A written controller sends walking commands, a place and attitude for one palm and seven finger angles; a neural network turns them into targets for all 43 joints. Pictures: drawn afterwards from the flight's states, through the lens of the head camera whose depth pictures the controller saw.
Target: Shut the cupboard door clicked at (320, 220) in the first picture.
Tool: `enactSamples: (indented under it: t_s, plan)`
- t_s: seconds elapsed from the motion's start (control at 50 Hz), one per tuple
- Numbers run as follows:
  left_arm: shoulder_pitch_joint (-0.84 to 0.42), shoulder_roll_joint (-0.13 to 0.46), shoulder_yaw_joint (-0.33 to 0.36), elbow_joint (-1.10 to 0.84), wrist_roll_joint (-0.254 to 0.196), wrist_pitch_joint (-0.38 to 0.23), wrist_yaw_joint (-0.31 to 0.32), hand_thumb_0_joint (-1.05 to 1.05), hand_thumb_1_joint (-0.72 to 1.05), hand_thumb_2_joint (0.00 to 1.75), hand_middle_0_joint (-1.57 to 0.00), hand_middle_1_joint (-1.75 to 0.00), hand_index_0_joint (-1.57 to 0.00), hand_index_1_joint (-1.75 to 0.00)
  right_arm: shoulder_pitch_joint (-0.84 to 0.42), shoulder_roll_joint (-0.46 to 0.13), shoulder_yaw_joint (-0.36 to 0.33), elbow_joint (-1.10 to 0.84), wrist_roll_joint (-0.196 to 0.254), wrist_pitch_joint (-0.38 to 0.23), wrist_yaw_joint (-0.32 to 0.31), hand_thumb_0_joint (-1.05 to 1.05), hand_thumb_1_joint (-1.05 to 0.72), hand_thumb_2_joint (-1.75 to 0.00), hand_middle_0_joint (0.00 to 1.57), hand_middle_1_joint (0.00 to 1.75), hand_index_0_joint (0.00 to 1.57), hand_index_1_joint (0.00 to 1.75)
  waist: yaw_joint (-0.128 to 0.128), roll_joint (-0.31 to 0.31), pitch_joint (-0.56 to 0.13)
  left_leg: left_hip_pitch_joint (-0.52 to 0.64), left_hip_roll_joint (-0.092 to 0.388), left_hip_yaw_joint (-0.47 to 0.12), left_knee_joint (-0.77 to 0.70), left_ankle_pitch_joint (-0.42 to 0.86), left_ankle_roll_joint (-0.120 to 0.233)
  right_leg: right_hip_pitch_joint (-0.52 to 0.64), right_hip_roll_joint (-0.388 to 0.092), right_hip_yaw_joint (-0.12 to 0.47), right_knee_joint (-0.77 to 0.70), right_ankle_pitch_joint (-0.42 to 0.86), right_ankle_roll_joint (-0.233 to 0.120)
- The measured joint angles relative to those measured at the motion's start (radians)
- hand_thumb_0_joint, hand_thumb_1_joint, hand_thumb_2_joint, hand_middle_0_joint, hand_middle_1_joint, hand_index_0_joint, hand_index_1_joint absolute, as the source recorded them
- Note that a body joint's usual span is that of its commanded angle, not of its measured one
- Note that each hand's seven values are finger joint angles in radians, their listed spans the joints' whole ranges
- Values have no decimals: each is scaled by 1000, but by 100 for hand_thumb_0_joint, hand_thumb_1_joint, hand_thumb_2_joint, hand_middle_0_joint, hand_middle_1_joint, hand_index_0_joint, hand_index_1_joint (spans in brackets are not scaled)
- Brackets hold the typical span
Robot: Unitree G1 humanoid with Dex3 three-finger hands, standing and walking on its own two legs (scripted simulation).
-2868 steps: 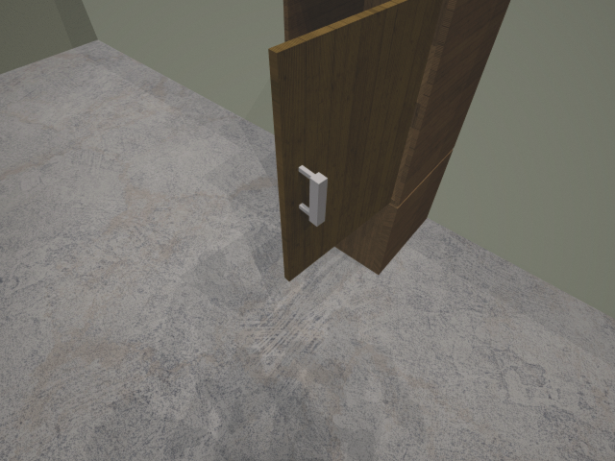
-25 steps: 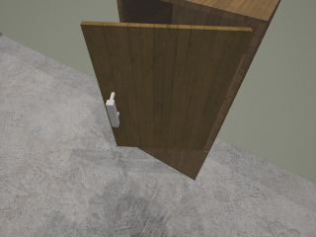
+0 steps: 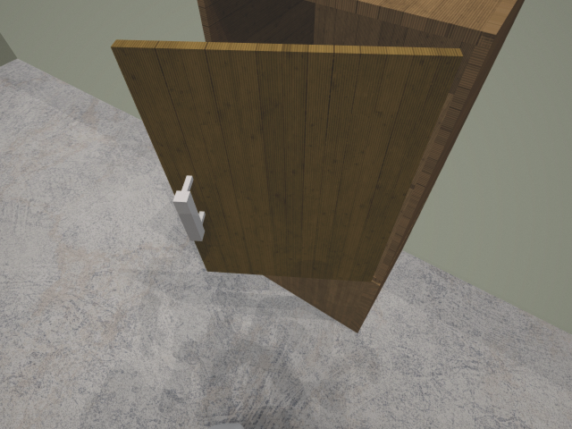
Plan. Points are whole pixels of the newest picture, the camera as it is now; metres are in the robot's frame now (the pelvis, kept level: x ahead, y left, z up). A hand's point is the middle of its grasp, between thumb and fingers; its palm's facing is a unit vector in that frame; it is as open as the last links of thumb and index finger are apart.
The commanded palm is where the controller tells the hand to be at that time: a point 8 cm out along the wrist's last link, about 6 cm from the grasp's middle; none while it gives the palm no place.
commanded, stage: come to a stop and stand still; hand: left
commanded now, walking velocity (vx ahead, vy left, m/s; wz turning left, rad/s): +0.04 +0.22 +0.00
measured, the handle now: (192, 208) +0.47 +0.21 -0.03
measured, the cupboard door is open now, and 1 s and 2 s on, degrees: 29 29 29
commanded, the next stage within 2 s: look again from close up in 0.86 s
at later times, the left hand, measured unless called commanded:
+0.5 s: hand out of the picture +0.01 +0.24 -0.16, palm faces +0.02 -0.97 -0.26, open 7.4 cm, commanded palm none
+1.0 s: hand out of the picture +0.00 +0.29 -0.14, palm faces -0.05 -0.94 -0.34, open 7.4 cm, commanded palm none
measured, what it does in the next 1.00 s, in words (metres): steps on the spot: left foot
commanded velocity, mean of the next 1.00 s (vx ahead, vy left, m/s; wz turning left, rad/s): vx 0.01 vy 0.03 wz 0.00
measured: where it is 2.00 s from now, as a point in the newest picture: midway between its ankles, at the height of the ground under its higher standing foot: outside the picture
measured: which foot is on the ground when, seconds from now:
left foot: up 0.00-0.34, down 0.36-1.00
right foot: down 0.00-1.00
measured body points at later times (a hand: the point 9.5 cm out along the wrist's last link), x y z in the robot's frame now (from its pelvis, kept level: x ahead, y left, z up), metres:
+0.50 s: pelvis -0.04 +0.04 +0.00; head -0.03 +0.04 +0.45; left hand +0.01 +0.29 -0.14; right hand +0.03 -0.21 -0.14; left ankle -0.04 +0.14 -0.73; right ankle -0.01 -0.11 -0.73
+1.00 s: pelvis -0.07 +0.05 +0.01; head -0.07 +0.05 +0.46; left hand +0.00 +0.34 -0.12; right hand +0.00 -0.24 -0.12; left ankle -0.04 +0.14 -0.73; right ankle -0.02 -0.11 -0.73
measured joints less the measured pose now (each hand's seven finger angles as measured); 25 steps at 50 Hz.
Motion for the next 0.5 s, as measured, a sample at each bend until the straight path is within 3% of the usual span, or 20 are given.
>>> enactSamples:
  t_s: [0.06, 0.14, 0.28, 0.36, 0.5]
  plan:
    - [-2, -15, -17, 13, 1, -10, -2, 0, 91, 90, -19, -30, -19, -30, 10, -31, -9, 16, 1, 21, 4, 1, -90, -90, 20, 30, 20, 30, -8, 26, -3, -48, -33, -69, 186, -143, 2, 11, 12, -14, -11, 8, -14]
    - [6, -34, -33, 24, -3, -19, -5, 0, 91, 89, -20, -30, -19, -30, 31, -47, -3, 33, 3, 19, 12, 1, -91, -90, 20, 30, 20, 29, -9, 8, -12, -50, -61, -74, 287, -139, -15, 34, 8, -1, -77, 54, -22]
    - [4, -52, -34, 31, -3, -23, -5, 0, 91, 89, -20, -30, -20, -30, 69, -43, 8, 42, 6, 9, 14, 1, -91, -90, 20, 30, 20, 29, 2, -36, -19, 29, -62, -63, 115, -106, -30, 45, -15, 3, -137, 102, -11]
    - [9, -42, -41, 48, -10, -17, -6, 0, 91, 89, -20, -30, -20, -30, 92, -39, 22, 31, 1, -18, 17, 1, -91, -90, 20, 30, 20, 29, -7, -27, -24, 133, -34, -77, -150, 97, -8, 23, -5, -14, -91, 87, 10]
    - [53, -1, -49, 11, -8, -12, -3, 1, 91, 89, -20, -30, -20, -30, 127, -29, 19, -46, -12, -42, 13, 1, -91, -90, 20, 30, 20, 30, -21, -10, -67, 89, -63, -52, -39, 15, 32, -15, -35, 15, -8, 61, 45]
